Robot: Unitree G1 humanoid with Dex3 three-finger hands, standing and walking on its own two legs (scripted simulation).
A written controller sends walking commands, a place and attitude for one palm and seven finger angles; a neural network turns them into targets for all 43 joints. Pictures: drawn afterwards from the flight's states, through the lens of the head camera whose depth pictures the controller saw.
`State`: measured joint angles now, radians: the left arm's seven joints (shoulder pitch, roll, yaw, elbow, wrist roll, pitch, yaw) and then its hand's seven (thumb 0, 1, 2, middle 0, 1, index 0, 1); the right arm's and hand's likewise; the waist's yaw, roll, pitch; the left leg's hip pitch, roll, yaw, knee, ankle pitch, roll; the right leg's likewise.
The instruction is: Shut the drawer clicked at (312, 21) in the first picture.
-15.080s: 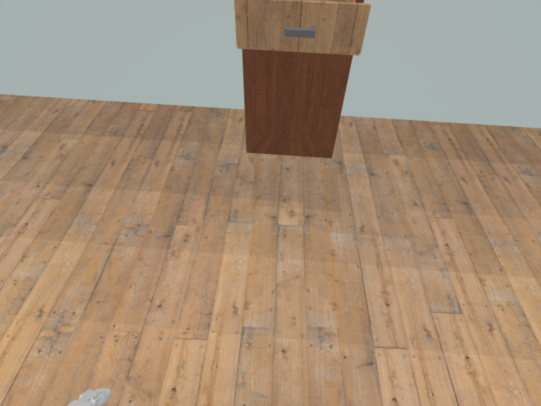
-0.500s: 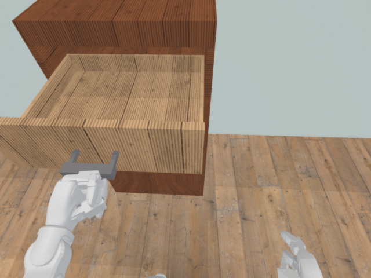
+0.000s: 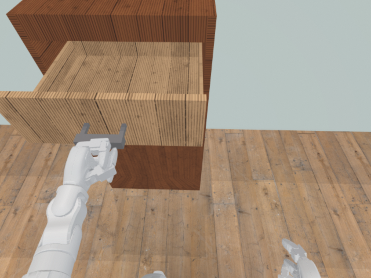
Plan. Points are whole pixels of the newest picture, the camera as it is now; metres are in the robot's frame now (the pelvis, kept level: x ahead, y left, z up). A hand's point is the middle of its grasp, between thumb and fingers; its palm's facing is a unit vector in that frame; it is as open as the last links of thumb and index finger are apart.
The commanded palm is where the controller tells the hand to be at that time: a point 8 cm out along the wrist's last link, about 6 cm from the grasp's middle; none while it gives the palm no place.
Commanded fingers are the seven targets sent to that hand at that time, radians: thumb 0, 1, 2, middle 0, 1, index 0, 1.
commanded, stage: push the drawer shut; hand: left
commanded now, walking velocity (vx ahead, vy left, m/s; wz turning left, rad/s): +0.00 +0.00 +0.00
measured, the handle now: (102, 134) +0.41 +0.20 +0.08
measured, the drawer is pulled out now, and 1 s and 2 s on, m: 0.22 0.10 0.00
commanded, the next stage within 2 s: none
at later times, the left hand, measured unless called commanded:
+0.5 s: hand (115, 144) +0.38 +0.17 +0.07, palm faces -0.03 -1.00 -0.05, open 3.1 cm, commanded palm +0.38 +0.23 +0.08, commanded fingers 0.00 0.90 0.90 -1.40 -1.60 -1.40 -1.60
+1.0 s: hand (122, 121) +0.45 +0.17 +0.07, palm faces +0.00 -1.00 -0.04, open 3.2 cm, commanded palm +0.45 +0.22 +0.08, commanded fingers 0.00 0.90 0.90 -1.40 -1.60 -1.40 -1.60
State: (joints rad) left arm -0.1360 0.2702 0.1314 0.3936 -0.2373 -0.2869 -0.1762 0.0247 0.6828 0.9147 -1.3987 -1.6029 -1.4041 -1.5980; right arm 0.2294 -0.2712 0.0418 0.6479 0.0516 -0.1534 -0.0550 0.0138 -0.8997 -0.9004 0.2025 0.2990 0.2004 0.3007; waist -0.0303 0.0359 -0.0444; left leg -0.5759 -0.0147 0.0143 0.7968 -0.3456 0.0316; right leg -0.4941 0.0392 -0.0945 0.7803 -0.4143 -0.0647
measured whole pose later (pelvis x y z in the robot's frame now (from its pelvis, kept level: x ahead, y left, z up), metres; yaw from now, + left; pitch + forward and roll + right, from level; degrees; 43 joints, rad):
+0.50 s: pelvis +0.00 +0.01 +0.00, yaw +0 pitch +8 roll -1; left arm -0.37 0.28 0.14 0.64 -0.19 -0.33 -0.14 0.02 0.66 0.89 -1.40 -1.60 -1.40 -1.60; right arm 0.27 -0.27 0.04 0.66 0.04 -0.08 -0.03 0.01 -0.90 -0.90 0.20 0.30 0.20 0.30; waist -0.06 0.02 -0.05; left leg -0.61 -0.02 0.03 0.80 -0.35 0.05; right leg -0.52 0.03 -0.08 0.78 -0.41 -0.05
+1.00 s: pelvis +0.00 +0.01 -0.01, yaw -1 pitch +12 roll -1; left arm -0.70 0.37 0.26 1.03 -0.15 -0.39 -0.15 0.03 0.67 0.89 -1.40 -1.60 -1.40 -1.60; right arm 0.34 -0.28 0.04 0.69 0.03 -0.05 -0.02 0.01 -0.90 -0.90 0.20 0.30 0.20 0.30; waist -0.12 0.02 -0.06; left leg -0.72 0.00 0.02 0.86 -0.36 0.04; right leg -0.64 0.05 -0.09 0.83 -0.41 -0.06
